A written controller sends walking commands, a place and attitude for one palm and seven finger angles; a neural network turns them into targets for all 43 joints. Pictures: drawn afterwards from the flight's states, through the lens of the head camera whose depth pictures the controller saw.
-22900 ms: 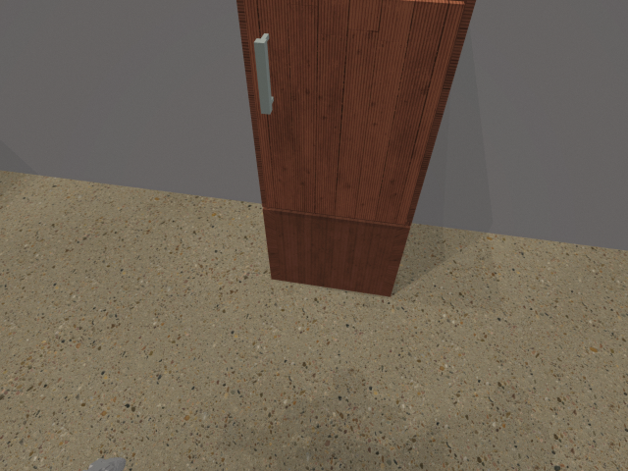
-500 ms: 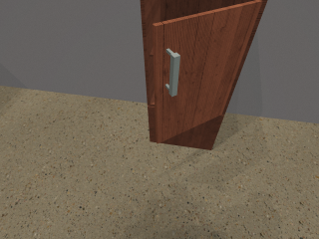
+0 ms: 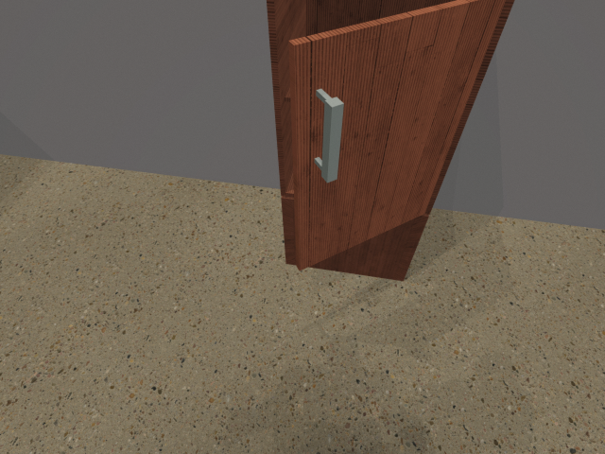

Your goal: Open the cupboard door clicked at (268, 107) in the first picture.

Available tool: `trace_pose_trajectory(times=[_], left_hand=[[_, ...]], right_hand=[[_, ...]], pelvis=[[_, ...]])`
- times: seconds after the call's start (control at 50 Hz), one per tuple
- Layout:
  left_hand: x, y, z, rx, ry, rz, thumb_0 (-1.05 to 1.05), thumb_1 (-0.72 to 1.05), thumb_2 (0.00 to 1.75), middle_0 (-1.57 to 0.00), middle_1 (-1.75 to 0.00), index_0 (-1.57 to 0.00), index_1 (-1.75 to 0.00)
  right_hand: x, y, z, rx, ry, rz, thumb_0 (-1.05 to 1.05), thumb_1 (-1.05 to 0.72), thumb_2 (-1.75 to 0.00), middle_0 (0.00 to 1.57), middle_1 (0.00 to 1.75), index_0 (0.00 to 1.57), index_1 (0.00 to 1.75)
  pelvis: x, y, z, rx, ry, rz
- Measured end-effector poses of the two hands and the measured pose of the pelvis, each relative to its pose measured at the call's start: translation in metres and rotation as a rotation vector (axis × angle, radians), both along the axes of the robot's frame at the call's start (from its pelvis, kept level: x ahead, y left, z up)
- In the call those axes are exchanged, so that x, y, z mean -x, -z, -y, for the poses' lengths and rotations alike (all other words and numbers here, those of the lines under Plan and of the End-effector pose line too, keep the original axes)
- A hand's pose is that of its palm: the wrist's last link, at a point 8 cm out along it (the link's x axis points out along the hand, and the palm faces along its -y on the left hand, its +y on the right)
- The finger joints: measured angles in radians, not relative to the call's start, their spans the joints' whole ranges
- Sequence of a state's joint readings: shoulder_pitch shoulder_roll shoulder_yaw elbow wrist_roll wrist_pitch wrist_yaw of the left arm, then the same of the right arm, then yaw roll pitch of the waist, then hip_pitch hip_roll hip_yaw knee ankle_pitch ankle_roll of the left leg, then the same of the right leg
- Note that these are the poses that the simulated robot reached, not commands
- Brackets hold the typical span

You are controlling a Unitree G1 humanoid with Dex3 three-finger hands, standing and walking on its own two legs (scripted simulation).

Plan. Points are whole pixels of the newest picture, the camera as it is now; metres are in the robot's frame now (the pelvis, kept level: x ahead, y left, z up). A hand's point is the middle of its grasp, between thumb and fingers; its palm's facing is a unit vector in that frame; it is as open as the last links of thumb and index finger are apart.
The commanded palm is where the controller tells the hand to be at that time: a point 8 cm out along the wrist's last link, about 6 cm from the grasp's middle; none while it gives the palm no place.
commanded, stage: look to check the result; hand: left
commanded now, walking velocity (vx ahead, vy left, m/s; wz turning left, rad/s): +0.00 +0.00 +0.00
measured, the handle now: (325, 137) +0.60 -0.01 +0.08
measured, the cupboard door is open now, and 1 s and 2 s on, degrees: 38 38 38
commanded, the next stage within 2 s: walk to a spot facing it in 0.02 s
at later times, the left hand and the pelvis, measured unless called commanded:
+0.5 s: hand out of the picture +0.08 +0.19 -0.18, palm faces -0.13 -0.96 -0.26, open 7.4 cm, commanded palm none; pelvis +0.00 -0.01 -0.01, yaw -10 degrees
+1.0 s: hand out of the picture +0.15 +0.18 -0.19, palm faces -0.37 -0.90 -0.22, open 7.4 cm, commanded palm none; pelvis +0.01 +0.01 -0.02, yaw -26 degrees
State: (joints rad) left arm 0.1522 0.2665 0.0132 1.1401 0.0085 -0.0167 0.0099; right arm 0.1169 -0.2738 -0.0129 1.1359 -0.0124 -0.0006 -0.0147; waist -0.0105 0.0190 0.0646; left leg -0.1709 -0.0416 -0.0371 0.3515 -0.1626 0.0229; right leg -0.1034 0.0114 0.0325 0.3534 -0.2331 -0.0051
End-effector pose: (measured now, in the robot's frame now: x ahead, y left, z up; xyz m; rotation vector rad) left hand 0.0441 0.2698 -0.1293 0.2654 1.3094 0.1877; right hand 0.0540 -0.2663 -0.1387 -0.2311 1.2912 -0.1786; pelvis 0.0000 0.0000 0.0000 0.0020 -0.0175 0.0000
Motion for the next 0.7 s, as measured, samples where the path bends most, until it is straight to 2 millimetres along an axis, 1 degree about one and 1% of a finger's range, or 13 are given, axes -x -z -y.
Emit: trace_pose_trajectory(times=[0.2, 0.3, 0.38, 0.46, 0.52, 0.58, 0.6, 0.64, 0.7], left_hand=[[-0.02, -0.002, -0.002, -0.005, 0.016, 0.032, 0.0, 0.91, 0.9, -0.2, -0.3, -0.2, -0.3], [-0.025, 0.002, 0.001, -0.003, 0.029, 0.017, 0.0, 0.91, 0.9, -0.2, -0.3, -0.2, -0.3], [-0.027, 0.01, 0.009, 0.019, 0.058, -0.012, 0.0, 0.91, 0.9, -0.2, -0.3, -0.2, -0.3], [-0.031, 0.016, 0.022, 0.033, 0.093, -0.03, 0.0, 0.91, 0.9, -0.2, -0.3, -0.2, -0.3], [-0.036, 0.014, 0.035, 0.037, 0.116, -0.027, 0.0, 0.91, 0.9, -0.2, -0.3, -0.2, -0.3], [-0.04, 0.019, 0.048, 0.03, 0.148, 0.001, 0.0, 0.91, 0.9, -0.2, -0.3, -0.2, -0.3], [-0.04, 0.019, 0.052, 0.029, 0.155, -0.001, 0.0, 0.91, 0.9, -0.2, -0.3, -0.2, -0.3], [-0.038, 0.016, 0.058, 0.028, 0.164, -0.014, 0.0, 0.91, 0.9, -0.2, -0.3, -0.2, -0.3], [-0.037, 0.013, 0.065, 0.032, 0.192, -0.046, 0.0, 0.91, 0.9, -0.2, -0.3, -0.2, -0.3]], right_hand=[[-0.02, -0.006, 0.008, 0.021, -0.01, 0.036, 0.0, -0.91, -0.9, 0.2, 0.3, 0.2, 0.3], [-0.02, -0.004, 0.006, 0.023, 0.029, 0.055, 0.0, -0.91, -0.9, 0.2, 0.3, 0.2, 0.3], [-0.007, 0.001, -0.001, 0.008, 0.08, 0.061, 0.0, -0.91, -0.9, 0.2, 0.3, 0.2, 0.3], [0.015, 0.011, -0.004, -0.013, 0.129, 0.05, 0.0, -0.91, -0.9, 0.2, 0.3, 0.2, 0.3], [0.035, 0.02, -0.002, -0.034, 0.162, 0.024, 0.0, -0.91, -0.9, 0.2, 0.3, 0.2, 0.3], [0.053, 0.033, 0.006, -0.054, 0.21, -0.005, 0.0, -0.91, -0.9, 0.2, 0.3, 0.2, 0.3], [0.057, 0.035, 0.009, -0.057, 0.226, -0.016, 0.0, -0.91, -0.9, 0.2, 0.3, 0.2, 0.3], [0.063, 0.032, 0.013, -0.056, 0.254, -0.03, 0.0, -0.91, -0.9, 0.2, 0.3, 0.2, 0.3], [0.064, 0.021, 0.018, -0.045, 0.295, -0.012, 0.0, -0.91, -0.9, 0.2, 0.3, 0.2, 0.3]], pelvis=[[-0.006, -0.001, 0.001, -0.001, 0.006, -0.004], [-0.007, 0.002, 0.001, 0.002, 0.047, -0.01], [-0.005, 0.007, 0.001, -0.004, 0.091, -0.013], [-0.001, 0.012, 0.005, -0.023, 0.145, -0.01], [0.003, 0.015, 0.012, -0.023, 0.177, -0.004], [0.005, 0.024, 0.023, -0.029, 0.207, -0.011], [0.006, 0.024, 0.024, -0.022, 0.211, -0.009], [0.007, 0.021, 0.025, -0.013, 0.226, -0.01], [0.007, 0.013, 0.026, -0.022, 0.267, -0.02]])
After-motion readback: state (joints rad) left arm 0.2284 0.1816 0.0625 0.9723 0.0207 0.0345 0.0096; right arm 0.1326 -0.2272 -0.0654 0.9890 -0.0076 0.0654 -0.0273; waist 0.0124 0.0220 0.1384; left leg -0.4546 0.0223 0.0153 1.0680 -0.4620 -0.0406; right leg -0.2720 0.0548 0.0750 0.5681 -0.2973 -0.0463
